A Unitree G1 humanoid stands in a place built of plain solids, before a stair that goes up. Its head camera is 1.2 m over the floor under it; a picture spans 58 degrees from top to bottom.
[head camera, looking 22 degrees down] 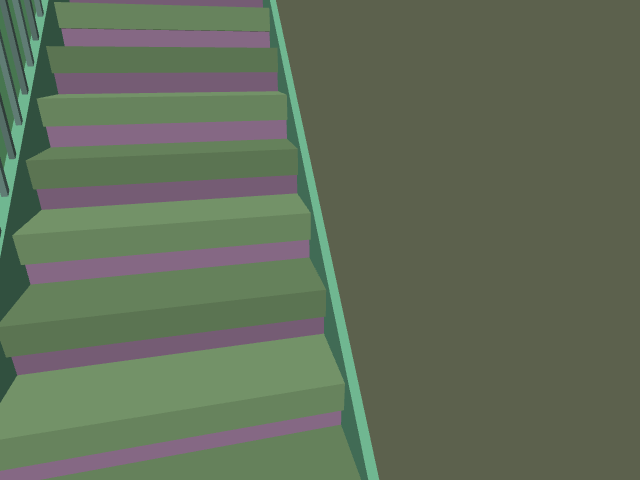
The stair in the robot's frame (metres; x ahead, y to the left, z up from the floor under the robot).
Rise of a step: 0.18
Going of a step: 0.23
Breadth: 0.92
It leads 13 degrees to the left of straight ahead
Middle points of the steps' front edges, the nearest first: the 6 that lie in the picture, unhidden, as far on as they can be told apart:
0.88 0.38 0.36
1.10 0.43 0.54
1.32 0.48 0.72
1.54 0.53 0.91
1.76 0.58 1.09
1.98 0.64 1.27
